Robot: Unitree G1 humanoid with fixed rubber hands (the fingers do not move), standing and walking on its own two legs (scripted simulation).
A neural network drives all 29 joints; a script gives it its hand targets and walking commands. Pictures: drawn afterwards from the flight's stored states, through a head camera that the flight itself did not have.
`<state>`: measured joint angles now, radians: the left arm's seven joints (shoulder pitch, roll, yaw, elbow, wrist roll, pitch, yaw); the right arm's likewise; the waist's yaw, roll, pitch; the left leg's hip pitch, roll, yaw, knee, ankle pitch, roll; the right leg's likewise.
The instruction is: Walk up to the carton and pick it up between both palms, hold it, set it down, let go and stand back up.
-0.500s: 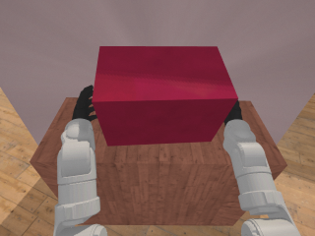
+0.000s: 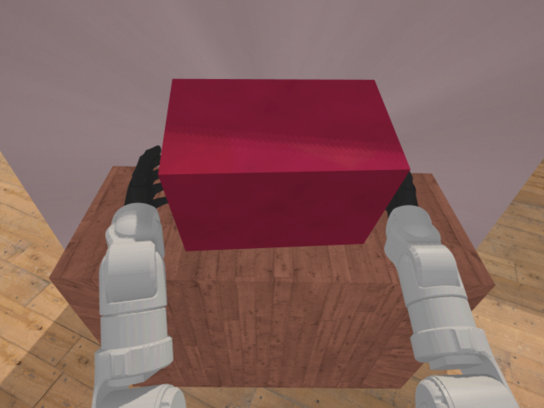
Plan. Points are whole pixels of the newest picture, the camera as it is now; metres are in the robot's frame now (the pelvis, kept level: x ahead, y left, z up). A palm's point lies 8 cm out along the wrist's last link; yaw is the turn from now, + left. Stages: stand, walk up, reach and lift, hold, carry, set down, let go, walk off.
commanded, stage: hold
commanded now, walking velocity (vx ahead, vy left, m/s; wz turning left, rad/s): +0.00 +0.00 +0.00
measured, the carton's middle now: (276, 168) +0.39 +0.00 +0.19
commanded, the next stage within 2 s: none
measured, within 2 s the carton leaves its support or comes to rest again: neither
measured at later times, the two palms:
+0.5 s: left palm (141, 205) +0.34 +0.18 +0.17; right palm (399, 203) +0.35 -0.17 +0.16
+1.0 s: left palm (144, 204) +0.34 +0.18 +0.17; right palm (401, 204) +0.35 -0.18 +0.16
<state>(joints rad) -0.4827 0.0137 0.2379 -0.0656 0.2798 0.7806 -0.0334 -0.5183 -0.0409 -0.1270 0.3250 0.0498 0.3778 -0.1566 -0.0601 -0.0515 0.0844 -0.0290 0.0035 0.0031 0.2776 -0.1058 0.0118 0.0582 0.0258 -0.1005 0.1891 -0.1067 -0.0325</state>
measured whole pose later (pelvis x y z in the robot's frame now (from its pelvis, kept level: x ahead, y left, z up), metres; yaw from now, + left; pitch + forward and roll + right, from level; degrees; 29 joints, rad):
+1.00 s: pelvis +0.00 +0.00 +0.00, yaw +0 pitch -9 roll -1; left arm -0.49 0.01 0.24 -0.06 0.29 0.78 -0.04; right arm -0.52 -0.04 -0.13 0.33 0.05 0.38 -0.16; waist -0.06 -0.05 0.09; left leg -0.02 0.00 0.00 0.28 -0.11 0.01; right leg 0.06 0.03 -0.10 0.19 -0.11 -0.03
